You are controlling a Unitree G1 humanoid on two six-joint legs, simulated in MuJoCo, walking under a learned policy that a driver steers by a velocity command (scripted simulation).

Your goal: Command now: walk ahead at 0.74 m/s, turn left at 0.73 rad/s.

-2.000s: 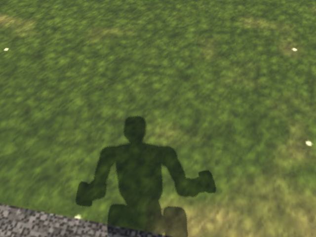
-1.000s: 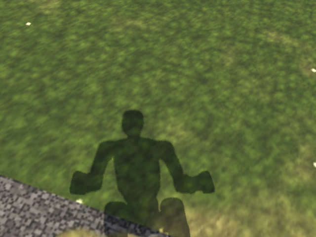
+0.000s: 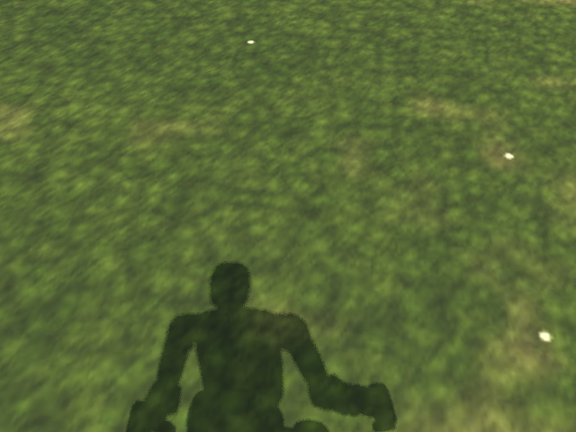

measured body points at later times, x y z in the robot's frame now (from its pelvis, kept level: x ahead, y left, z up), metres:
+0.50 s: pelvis +0.37 +0.14 -0.01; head +0.38 +0.16 +0.44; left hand +0.44 +0.41 -0.14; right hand +0.42 -0.12 -0.13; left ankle +0.26 +0.17 -0.74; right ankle +0.53 +0.00 -0.65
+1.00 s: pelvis +0.82 +0.17 -0.01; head +0.85 +0.16 +0.44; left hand +0.86 +0.45 -0.13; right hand +1.05 -0.08 -0.04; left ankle +1.08 +0.31 -0.68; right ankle +0.69 +0.16 -0.74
